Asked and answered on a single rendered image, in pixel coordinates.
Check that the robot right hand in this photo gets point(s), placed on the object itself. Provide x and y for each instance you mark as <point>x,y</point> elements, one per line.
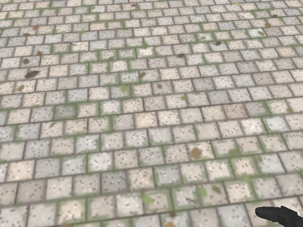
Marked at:
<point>283,215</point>

